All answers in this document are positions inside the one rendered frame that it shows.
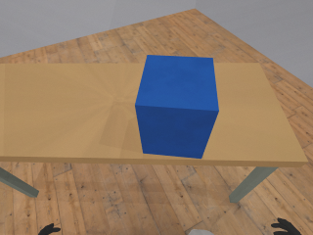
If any carton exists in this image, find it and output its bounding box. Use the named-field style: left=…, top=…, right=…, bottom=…
left=135, top=55, right=219, bottom=159

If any left robot hand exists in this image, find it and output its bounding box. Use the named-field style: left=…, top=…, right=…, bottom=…
left=38, top=223, right=61, bottom=235

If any table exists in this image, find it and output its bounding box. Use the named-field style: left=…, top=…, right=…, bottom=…
left=0, top=63, right=308, bottom=203

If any right robot hand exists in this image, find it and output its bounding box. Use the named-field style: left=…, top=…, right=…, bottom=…
left=271, top=217, right=301, bottom=235

